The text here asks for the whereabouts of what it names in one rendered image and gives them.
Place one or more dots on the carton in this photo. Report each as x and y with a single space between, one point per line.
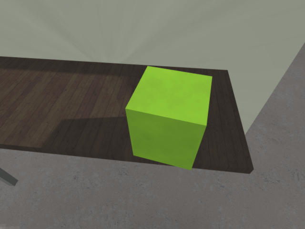
167 115

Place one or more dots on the table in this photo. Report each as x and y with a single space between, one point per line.
77 108

